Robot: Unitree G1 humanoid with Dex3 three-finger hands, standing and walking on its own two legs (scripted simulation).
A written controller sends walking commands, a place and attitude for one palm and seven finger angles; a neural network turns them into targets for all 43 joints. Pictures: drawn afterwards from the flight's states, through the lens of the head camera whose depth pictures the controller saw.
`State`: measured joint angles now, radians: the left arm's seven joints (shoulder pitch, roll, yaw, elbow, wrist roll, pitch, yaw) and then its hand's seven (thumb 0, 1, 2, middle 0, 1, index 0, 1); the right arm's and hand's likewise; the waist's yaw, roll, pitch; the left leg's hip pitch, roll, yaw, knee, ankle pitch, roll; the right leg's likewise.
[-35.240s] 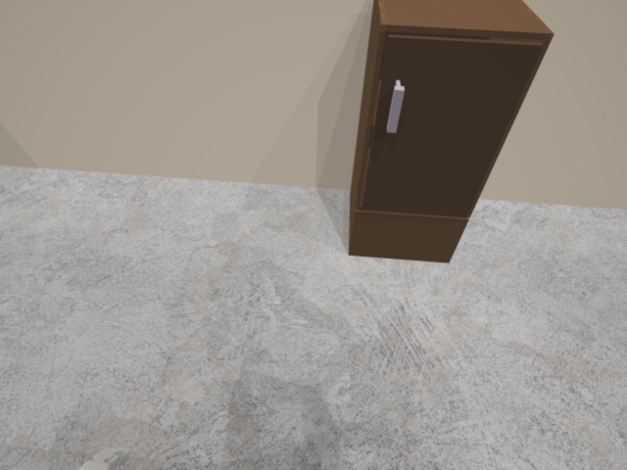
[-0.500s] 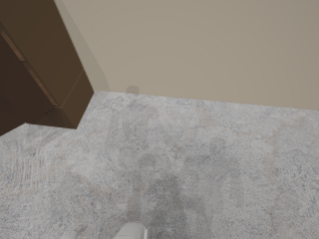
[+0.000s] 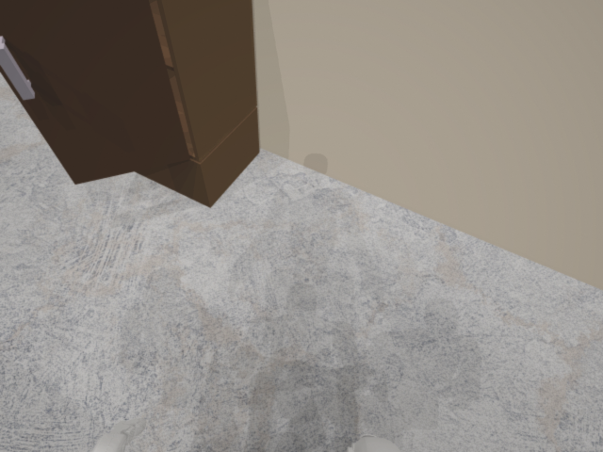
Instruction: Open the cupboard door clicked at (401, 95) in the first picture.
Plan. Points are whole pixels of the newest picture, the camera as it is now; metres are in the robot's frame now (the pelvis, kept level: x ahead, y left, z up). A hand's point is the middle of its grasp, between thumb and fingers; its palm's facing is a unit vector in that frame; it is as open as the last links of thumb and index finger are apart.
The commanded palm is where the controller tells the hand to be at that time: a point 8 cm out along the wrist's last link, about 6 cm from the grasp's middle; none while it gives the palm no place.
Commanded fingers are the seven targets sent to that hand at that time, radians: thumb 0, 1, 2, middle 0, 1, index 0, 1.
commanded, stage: turn to face it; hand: left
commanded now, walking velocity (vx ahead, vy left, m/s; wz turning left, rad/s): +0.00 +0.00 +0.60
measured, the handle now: (14, 68) +0.87 +0.73 -0.05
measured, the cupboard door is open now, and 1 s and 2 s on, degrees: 49 49 49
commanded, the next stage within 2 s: take the last steps up to it in 0.54 s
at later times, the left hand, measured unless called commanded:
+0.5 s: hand out of the picture +0.00 +0.18 -0.20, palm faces +0.31 -0.93 -0.19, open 7.4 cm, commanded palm none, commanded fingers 0.00 0.90 0.90 -0.20 -0.30 -0.20 -0.30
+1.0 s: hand out of the picture -0.02 +0.16 -0.16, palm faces +0.46 -0.86 -0.20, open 7.4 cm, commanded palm none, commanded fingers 0.00 0.90 0.90 -0.20 -0.30 -0.20 -0.30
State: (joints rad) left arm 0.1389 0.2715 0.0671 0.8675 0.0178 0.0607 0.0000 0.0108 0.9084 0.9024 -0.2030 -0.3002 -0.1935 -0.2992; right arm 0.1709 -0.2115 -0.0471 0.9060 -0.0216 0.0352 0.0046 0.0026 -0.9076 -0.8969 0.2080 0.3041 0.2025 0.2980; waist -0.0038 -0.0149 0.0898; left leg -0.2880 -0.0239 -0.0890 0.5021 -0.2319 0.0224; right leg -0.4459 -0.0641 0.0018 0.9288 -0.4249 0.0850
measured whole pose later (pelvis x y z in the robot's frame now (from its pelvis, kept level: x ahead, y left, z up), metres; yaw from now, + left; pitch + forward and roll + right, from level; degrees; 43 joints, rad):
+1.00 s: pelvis +0.05 -0.01 +0.00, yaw +25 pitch +0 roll +1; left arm 0.34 0.17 0.04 0.99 0.03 -0.03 -0.01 0.01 0.91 0.90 -0.21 -0.30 -0.20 -0.30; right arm 0.21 -0.24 -0.07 0.99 -0.02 0.06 0.05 0.01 -0.91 -0.90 0.20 0.30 0.20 0.30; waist 0.01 -0.01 0.03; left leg -0.53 0.03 0.02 1.04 -0.27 -0.04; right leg -0.09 -0.10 -0.11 0.39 -0.29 0.04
